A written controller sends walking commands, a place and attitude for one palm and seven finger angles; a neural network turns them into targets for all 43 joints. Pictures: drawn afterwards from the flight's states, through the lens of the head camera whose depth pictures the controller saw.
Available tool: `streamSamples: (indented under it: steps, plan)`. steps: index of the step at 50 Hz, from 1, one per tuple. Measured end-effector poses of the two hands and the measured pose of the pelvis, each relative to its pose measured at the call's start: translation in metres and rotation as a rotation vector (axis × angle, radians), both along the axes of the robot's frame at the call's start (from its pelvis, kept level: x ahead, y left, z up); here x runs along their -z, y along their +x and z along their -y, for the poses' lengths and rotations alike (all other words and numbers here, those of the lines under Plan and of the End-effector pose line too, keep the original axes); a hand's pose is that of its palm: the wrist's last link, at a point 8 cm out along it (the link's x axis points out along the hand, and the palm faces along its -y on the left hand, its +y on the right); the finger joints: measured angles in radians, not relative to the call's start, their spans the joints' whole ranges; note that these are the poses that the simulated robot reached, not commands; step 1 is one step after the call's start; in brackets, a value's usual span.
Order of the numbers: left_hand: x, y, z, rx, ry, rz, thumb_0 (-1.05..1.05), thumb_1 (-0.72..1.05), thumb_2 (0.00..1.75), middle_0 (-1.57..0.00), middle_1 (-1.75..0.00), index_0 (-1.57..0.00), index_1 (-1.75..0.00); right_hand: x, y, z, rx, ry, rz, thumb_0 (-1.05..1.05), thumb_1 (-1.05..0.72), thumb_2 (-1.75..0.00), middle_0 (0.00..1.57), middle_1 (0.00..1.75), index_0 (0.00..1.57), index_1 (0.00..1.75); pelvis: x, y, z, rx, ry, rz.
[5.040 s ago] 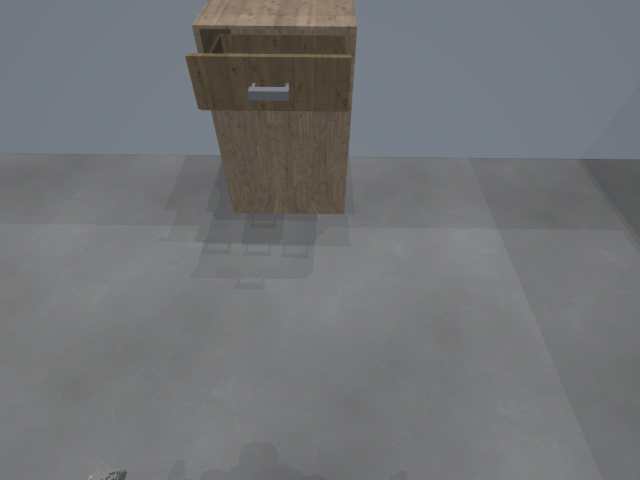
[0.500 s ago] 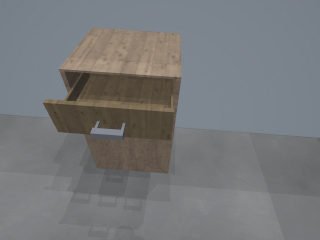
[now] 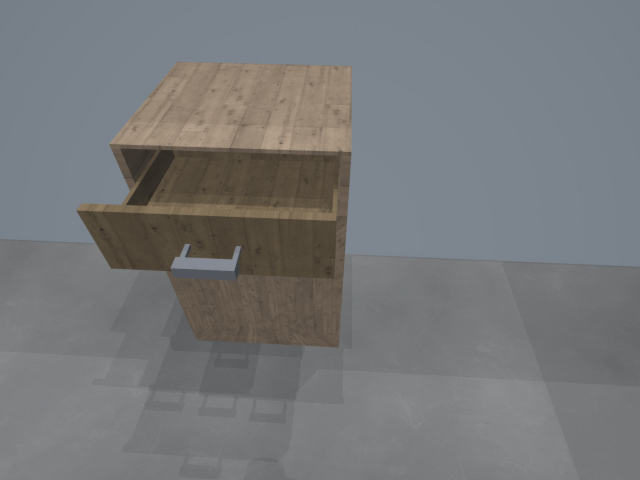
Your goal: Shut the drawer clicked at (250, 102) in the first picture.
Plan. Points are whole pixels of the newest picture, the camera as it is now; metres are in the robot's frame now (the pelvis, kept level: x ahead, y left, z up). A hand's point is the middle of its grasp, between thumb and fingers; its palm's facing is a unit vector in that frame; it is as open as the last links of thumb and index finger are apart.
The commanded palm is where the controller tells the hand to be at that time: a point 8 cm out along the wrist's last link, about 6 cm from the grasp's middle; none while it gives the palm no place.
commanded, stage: look again from close up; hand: left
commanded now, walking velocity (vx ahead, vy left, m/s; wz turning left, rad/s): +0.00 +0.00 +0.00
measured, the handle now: (209, 259) +0.50 +0.24 -0.06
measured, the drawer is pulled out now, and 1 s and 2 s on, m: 0.20 0.20 0.20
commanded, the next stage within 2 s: shuffle to correct the standing spot in 0.50 s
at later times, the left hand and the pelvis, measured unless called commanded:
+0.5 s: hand out of the picture -0.03 +0.16 -0.17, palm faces +0.04 -0.99 -0.16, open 7.4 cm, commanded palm none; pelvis -0.01 +0.01 +0.00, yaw +0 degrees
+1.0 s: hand out of the picture -0.04 +0.19 -0.19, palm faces +0.08 -0.99 -0.12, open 7.4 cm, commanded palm none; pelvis +0.03 +0.04 -0.01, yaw -1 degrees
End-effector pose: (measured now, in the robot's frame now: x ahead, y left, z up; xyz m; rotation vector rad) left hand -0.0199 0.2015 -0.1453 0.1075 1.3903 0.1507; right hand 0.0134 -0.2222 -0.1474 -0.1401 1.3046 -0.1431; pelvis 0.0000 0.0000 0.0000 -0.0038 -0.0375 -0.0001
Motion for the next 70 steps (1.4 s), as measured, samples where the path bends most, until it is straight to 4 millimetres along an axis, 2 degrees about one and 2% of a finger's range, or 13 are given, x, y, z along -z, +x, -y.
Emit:
streamSamples:
  steps: [5, 13, 21, 29, 35, 40, 44, 49, 51, 53, 62, 65, 70]
  plan:
    - [-0.002, 0.001, -0.004, 0.004, 0.001, 0.012, 0.0, 0.91, 0.9, -0.2, -0.3, -0.2, -0.3, -0.003, -0.007, -0.004, -0.003, 0.0, -0.015, 0.01, -0.93, -0.89, 0.2, 0.3, 0.2, 0.3, -0.002, -0.001, -0.001, 0.0, 0.003, -0.001]
    - [-0.003, -0.002, -0.011, 0.006, 0.008, 0.012, 0.0, 0.91, 0.9, -0.2, -0.3, -0.2, -0.3, -0.001, -0.031, -0.018, 0.004, 0.028, -0.075, 0.0, -0.92, -0.89, 0.2, 0.3, 0.2, 0.3, -0.003, -0.005, -0.004, -0.003, 0.003, 0.001]
    - [-0.003, -0.011, -0.013, 0.002, 0.003, -0.003, 0.0, 0.91, 0.9, -0.2, -0.3, -0.2, -0.3, 0.0, -0.053, -0.033, 0.019, 0.052, -0.123, 0.0, -0.91, -0.89, 0.2, 0.3, 0.2, 0.3, -0.004, -0.009, -0.009, -0.004, 0.004, 0.0]
    - [-0.001, -0.023, -0.012, -0.006, -0.014, -0.028, 0.0, 0.91, 0.9, -0.2, -0.3, -0.2, -0.3, -0.001, -0.063, -0.039, 0.029, 0.053, -0.143, 0.0, -0.91, -0.89, 0.2, 0.3, 0.2, 0.3, -0.003, -0.013, -0.014, -0.003, 0.004, -0.007]
    - [0.001, -0.03, -0.011, -0.013, -0.025, -0.041, 0.0, 0.91, 0.9, -0.2, -0.3, -0.2, -0.3, 0.0, -0.063, -0.04, 0.029, 0.045, -0.14, 0.0, -0.91, -0.89, 0.2, 0.3, 0.2, 0.3, -0.002, -0.012, -0.018, -0.002, 0.004, -0.008]
    - [0.005, -0.033, -0.015, -0.036, -0.03, -0.056, 0.0, 0.91, 0.9, -0.2, -0.3, -0.2, -0.3, 0.002, -0.057, -0.038, 0.028, 0.034, -0.144, 0.0, -0.91, -0.89, 0.2, 0.3, 0.2, 0.3, 0.002, -0.004, -0.021, -0.002, -0.001, -0.016]
    - [0.009, -0.034, -0.021, -0.065, -0.035, -0.071, 0.0, 0.91, 0.9, -0.2, -0.3, -0.2, -0.3, 0.003, -0.046, -0.038, 0.021, 0.017, -0.14, 0.0, -0.91, -0.89, 0.2, 0.3, 0.2, 0.3, 0.006, 0.007, -0.026, -0.008, -0.014, -0.019]
    - [0.016, -0.03, -0.032, -0.067, -0.05, -0.117, 0.0, 0.91, 0.9, -0.2, -0.3, -0.2, -0.3, -0.001, -0.021, -0.047, 0.029, -0.006, -0.1, 0.0, -0.91, -0.89, 0.2, 0.3, 0.2, 0.3, 0.009, 0.026, -0.038, 0.005, -0.007, -0.019]
    - [0.014, -0.019, -0.037, -0.036, -0.05, -0.135, 0.0, 0.91, 0.9, -0.2, -0.3, -0.2, -0.3, -0.002, -0.016, -0.052, 0.044, -0.011, -0.074, 0.0, -0.91, -0.89, 0.2, 0.3, 0.2, 0.3, 0.007, 0.033, -0.042, 0.018, -0.005, -0.018]
    - [0.01, 0.001, -0.043, -0.012, -0.046, -0.119, 0.0, 0.91, 0.9, -0.2, -0.3, -0.2, -0.3, -0.005, -0.017, -0.059, 0.059, -0.006, -0.072, 0.0, -0.91, -0.89, 0.2, 0.3, 0.2, 0.3, 0.004, 0.038, -0.044, 0.021, -0.006, -0.017]
    - [-0.01, 0.124, -0.068, 0.065, 0.031, 0.077, 0.03, 0.96, 0.9, -0.2, -0.3, -0.2, -0.3, -0.015, -0.045, -0.082, 0.1, 0.065, -0.221, 0.0, -0.91, -0.89, 0.2, 0.3, 0.2, 0.3, -0.007, 0.064, -0.039, 0.022, 0.0, -0.023]
    - [-0.017, 0.168, -0.063, 0.097, 0.048, 0.149, 0.02, 0.95, 0.9, -0.2, -0.3, -0.2, -0.3, -0.014, -0.052, -0.082, 0.109, 0.084, -0.279, 0.0, -0.91, -0.89, 0.2, 0.3, 0.2, 0.3, -0.006, 0.074, -0.034, 0.017, 0.003, -0.018]
    - [-0.019, 0.232, -0.039, 0.124, 0.06, 0.293, 0.01, 0.93, 0.9, -0.2, -0.3, -0.2, -0.3, -0.002, -0.048, -0.066, 0.118, 0.103, -0.352, 0.0, -0.91, -0.89, 0.2, 0.3, 0.2, 0.3, 0.006, 0.097, -0.019, -0.01, 0.022, 0.002]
